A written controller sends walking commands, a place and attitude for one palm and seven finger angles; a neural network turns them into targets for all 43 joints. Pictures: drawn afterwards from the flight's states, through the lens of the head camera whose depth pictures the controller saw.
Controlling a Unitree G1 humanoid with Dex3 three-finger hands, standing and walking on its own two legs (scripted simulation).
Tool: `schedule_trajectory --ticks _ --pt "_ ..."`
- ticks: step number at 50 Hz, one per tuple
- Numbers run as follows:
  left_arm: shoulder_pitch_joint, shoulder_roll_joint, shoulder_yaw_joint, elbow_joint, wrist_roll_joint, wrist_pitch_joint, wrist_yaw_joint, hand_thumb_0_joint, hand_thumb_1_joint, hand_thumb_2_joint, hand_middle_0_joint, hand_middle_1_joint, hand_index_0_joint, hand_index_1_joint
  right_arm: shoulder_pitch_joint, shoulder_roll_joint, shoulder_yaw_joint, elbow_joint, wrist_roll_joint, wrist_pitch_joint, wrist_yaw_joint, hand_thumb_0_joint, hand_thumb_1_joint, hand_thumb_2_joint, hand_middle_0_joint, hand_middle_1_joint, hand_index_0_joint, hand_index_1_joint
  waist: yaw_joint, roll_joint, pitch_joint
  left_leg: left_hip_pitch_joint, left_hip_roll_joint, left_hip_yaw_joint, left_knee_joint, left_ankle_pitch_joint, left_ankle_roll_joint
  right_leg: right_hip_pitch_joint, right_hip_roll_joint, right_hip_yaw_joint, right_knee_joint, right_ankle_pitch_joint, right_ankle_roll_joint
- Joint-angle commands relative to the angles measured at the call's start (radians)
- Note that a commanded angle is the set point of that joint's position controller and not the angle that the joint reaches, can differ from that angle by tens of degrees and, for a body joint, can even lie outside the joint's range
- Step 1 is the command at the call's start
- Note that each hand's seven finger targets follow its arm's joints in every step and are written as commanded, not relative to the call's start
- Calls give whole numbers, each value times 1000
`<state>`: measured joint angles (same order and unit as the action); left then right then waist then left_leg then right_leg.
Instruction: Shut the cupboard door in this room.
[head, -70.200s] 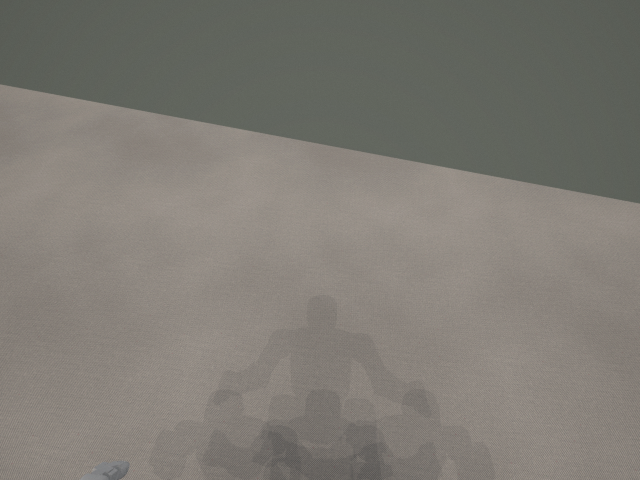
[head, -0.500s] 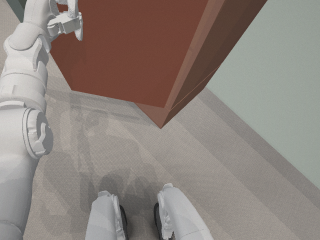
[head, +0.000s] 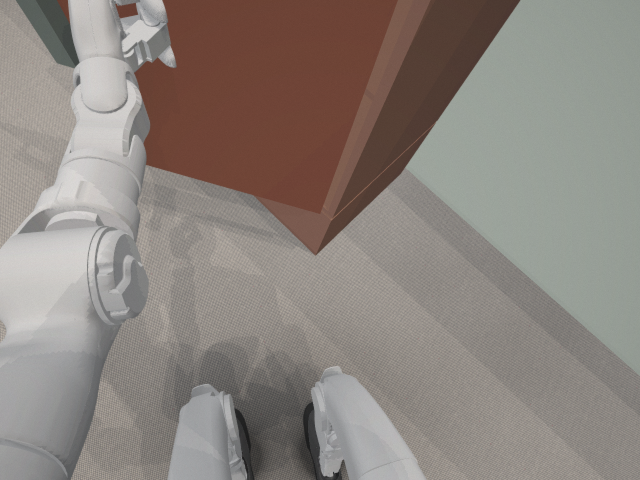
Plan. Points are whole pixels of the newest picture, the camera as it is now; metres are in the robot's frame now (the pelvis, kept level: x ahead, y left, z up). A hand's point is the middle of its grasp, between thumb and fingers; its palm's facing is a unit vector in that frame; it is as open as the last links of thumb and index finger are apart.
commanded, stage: pull the fist back off the door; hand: left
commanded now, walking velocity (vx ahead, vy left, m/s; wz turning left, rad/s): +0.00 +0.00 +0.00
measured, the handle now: out of the picture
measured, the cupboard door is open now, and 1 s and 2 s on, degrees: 30 30 30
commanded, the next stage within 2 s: draw the hand back to the body in 0.60 s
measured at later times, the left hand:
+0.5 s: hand (166, 97) +0.51 +0.08 +0.09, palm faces +0.04 -1.00 -0.02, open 3.1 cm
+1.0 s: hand (111, 134) +0.45 +0.11 +0.13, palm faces +0.07 -1.00 -0.05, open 3.1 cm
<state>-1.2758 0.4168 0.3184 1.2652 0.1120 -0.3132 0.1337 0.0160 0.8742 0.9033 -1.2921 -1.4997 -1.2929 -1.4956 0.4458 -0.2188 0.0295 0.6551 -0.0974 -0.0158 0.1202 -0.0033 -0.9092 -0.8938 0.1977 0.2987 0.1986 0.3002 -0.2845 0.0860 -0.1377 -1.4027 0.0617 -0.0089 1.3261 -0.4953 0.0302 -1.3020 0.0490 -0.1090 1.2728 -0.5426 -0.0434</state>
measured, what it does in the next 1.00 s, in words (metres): rises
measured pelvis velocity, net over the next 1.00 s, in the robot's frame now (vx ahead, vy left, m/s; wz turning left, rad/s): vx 0.02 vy -0.01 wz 0.02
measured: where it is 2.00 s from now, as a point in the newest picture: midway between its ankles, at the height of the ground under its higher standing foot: (283, 467)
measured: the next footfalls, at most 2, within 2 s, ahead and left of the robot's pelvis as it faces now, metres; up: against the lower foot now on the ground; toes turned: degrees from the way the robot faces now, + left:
none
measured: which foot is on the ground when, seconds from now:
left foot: down 0.00-1.00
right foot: down 0.00-1.00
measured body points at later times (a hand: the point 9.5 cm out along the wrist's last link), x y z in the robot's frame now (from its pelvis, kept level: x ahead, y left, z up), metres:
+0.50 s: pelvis +0.02 -0.01 +0.04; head +0.15 +0.00 +0.47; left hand +0.50 +0.13 +0.09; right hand +0.04 -0.28 -0.08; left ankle +0.05 +0.10 -0.60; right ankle +0.02 -0.10 -0.60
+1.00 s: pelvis +0.02 -0.01 +0.07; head +0.10 -0.03 +0.51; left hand +0.44 +0.17 +0.14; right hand +0.06 -0.26 -0.07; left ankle +0.05 +0.10 -0.60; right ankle +0.02 -0.10 -0.60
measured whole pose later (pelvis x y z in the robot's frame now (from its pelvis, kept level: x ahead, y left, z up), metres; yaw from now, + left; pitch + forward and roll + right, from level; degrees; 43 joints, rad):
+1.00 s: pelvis +0.02 -0.01 +0.07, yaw +1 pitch +17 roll +0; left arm -0.52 0.17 0.18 0.78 -0.11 -0.43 0.03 0.01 0.90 0.90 -1.29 -1.50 -1.30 -1.50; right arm 0.40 -0.24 -0.01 0.60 0.02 0.08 0.04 0.00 -0.91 -0.89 0.20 0.30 0.20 0.30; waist -0.09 0.06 -0.13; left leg -0.87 0.04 0.06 0.99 -0.42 0.02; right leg -0.82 0.04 -0.03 1.00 -0.48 -0.05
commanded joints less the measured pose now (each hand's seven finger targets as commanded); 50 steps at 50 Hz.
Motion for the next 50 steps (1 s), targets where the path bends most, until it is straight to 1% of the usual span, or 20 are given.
schedule_trajectory --ticks 1,6,7,9,10,14,15,21,23,25,27,30,32,35,36,38,41,44,47,50 --pt "-488 175 26 -240 -57 -88 -27 0 900 900 -1300 -1500 -1300 -1500 240 -213 -71 -30 18 13 -17 0 -900 -900 200 300 200 300 -6 137 -673 621 -31 -75 -149 365 8 334 19 85 -219 369 24" --pt "-285 140 49 -219 -66 -172 -12 0 900 900 -1300 -1500 -1300 -1500 233 -196 -77 -32 16 17 -14 0 -900 -900 200 300 200 300 30 36 -572 577 -38 -45 -178 378 8 414 16 94 -239 439 30" --pt "-261 82 9 -212 -69 -177 -16 0 900 900 -1300 -1500 -1300 -1500 226 -191 -80 -32 17 20 -10 0 -900 -900 200 300 200 300 20 19 -532 566 -41 -36 -185 360 10 413 15 96 -251 438 33" --pt "-191 56 -4 -196 -76 -185 -23 0 900 900 -1300 -1500 -1300 -1500 216 -195 -87 -36 23 27 -9 0 -900 -900 200 300 200 300 29 -25 -493 541 -47 -24 -200 323 11 438 12 105 -269 425 34" --pt "-182 36 -13 -218 -85 -196 -29 0 900 900 -1300 -1500 -1300 -1500 213 -194 -90 -39 25 28 -10 0 -900 -900 200 300 200 300 41 2 -506 575 -50 -24 -207 341 9 435 11 104 -266 439 29" --pt "-119 -27 -44 -245 -118 -220 -42 0 900 900 -1300 -1500 -1300 -1500 180 -190 -100 -43 35 37 -16 0 -900 -900 200 300 200 300 51 -52 -480 576 -58 -12 -215 331 9 463 4 111 -282 455 35" --pt "-138 -26 -46 -282 -121 -237 -40 0 900 900 -1300 -1500 -1300 -1500 177 -189 -101 -44 33 37 -19 0 -900 -900 200 300 200 300 55 -16 -497 607 -58 -14 -217 351 8 455 2 109 -272 472 32" --pt "-73 -121 -123 -406 -122 -307 -27 0 900 900 -1300 -1500 -1300 -1500 117 -179 -118 -46 38 45 -22 0 -900 -900 200 300 200 300 85 49 -568 769 -55 -22 -217 446 -5 418 -2 92 -255 508 28" --pt "-46 -137 -140 -388 -118 -304 -19 0 900 900 -1300 -1500 -1300 -1500 99 -178 -117 -47 41 54 -25 0 -900 -900 200 300 200 300 79 -9 -529 736 -57 -19 -224 403 -1 429 -3 95 -267 485 33" --pt "-20 -120 -126 -401 -116 -307 -8 0 900 900 -1300 -1500 -1300 -1500 89 -181 -117 -54 44 58 -33 0 -900 -900 200 300 200 300 94 -14 -526 737 -57 -19 -234 397 -2 440 -4 95 -263 483 31" --pt "-49 -158 -159 -413 -118 -308 0 0 900 900 -1300 -1500 -1300 -1500 64 -174 -116 -53 46 59 -35 0 -900 -900 200 300 200 300 80 -21 -514 741 -58 -17 -231 386 -1 432 -7 98 -271 480 36" --pt "-70 -124 -135 -393 -116 -319 14 0 900 900 -1300 -1500 -1300 -1500 50 -176 -111 -52 45 57 -46 0 -900 -900 200 300 200 300 80 -48 -485 701 -63 -17 -236 331 2 438 -8 106 -277 439 37" --pt "-86 -134 -146 -329 -110 -313 17 0 900 900 -1300 -1500 -1300 -1500 33 -175 -107 -45 45 56 -50 0 -900 -900 200 300 200 300 58 -87 -445 652 -64 -16 -232 280 6 423 -11 111 -286 401 44" --pt "-106 -98 -123 -292 -105 -312 14 0 900 900 -1300 -1500 -1300 -1500 31 -179 -101 -47 42 51 -56 0 -900 -900 200 300 200 300 63 -62 -454 630 -67 -16 -230 251 7 420 -12 119 -281 370 41" --pt "-86 -82 -106 -261 -104 -309 13 0 900 900 -1300 -1500 -1300 -1500 27 -178 -99 -44 43 51 -56 0 -900 -900 200 300 200 300 74 -53 -472 634 -66 -20 -229 264 3 418 -13 114 -272 372 38" --pt "7 -34 -56 -333 -121 -308 -4 0 900 900 -1300 -1500 -1300 -1500 19 -181 -99 -79 49 53 -53 0 -900 -900 200 300 200 300 136 -29 -558 677 -69 -9 -255 304 -2 510 -12 119 -276 412 32" --pt "156 -54 -75 -464 -151 -285 -49 0 900 900 -1300 -1500 -1300 -1500 11 -171 -97 -125 67 62 -55 0 -900 -900 200 300 200 300 178 -37 -621 749 -66 6 -296 384 -2 618 -9 118 -296 517 34" --pt "328 -70 -94 -616 -196 -226 -84 0 900 900 -1300 -1500 -1300 -1500 -3 -161 -97 -170 97 69 -67 0 -900 -900 200 300 200 300 202 -132 -542 739 -71 34 -366 353 8 750 -5 130 -379 555 45" --pt "382 -85 -129 -735 -236 -183 -108 0 900 900 -1300 -1500 -1300 -1500 -26 -161 -93 -176 119 59 -92 0 -900 -900 200 300 200 300 186 -178 -418 755 -69 41 -425 288 15 779 -10 140 -462 498 56" --pt "415 -104 -173 -872 -258 -184 -123 0 900 900 -1300 -1500 -1300 -1500 -56 -157 -90 -177 131 32 -112 0 -900 -900 200 300 200 300 188 -134 -362 850 -66 38 -473 270 17 776 -10 134 -513 437 52"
